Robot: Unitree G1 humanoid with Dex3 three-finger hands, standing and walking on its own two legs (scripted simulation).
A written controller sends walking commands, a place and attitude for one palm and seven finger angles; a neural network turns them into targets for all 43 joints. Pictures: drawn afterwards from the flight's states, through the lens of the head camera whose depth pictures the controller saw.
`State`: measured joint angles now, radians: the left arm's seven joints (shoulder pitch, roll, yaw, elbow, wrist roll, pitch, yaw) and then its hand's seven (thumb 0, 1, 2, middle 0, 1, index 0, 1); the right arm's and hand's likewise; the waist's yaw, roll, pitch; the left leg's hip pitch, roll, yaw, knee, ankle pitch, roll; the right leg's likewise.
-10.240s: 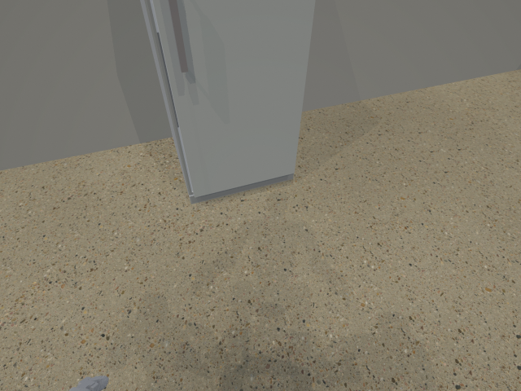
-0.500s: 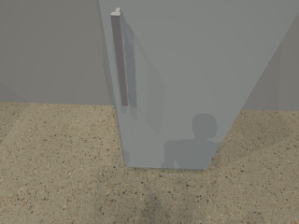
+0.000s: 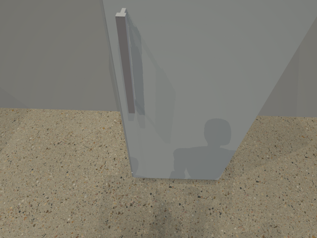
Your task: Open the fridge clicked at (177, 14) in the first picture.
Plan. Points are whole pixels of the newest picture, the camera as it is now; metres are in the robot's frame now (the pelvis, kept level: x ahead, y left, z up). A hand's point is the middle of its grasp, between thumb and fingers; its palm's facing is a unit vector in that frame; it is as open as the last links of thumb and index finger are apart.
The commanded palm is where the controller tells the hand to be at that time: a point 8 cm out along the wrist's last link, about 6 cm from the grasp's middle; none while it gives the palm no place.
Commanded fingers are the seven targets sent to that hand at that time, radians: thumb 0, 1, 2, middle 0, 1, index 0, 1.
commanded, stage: shuffle to correct the standing spot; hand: left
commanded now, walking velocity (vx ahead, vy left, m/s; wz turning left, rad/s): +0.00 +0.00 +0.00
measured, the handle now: (128, 69) +0.55 +0.13 +0.14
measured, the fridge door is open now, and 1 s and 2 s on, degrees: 0 0 0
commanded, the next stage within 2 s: come to a stop and stand still in 0.36 s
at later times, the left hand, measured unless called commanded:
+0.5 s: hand out of the picture +0.01 +0.13 -0.18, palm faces +0.09 -0.98 -0.16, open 7.4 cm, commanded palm none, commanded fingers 0.00 0.90 0.90 -0.20 -0.30 -0.20 -0.30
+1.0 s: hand out of the picture +0.14 +0.14 -0.18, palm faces +0.04 -0.97 -0.25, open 7.4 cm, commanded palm none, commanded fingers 0.00 0.90 0.90 -0.20 -0.30 -0.20 -0.30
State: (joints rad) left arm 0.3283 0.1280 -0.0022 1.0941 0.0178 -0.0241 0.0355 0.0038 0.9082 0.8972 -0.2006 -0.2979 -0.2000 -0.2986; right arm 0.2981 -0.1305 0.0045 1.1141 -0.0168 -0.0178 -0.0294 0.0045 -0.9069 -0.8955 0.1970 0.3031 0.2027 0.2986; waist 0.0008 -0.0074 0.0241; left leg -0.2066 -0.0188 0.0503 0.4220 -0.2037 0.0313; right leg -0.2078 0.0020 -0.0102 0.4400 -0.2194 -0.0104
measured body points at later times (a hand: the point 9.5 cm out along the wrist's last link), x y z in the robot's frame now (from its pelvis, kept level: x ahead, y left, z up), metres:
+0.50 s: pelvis +0.07 -0.03 -0.01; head +0.08 -0.03 +0.44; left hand +0.00 +0.18 -0.17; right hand +0.04 -0.23 -0.17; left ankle +0.02 +0.09 -0.73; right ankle +0.01 -0.11 -0.74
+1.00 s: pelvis +0.08 -0.05 -0.01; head +0.12 -0.06 +0.43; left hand +0.14 +0.19 -0.16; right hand +0.14 -0.28 -0.17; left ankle +0.05 +0.07 -0.72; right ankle +0.10 -0.15 -0.74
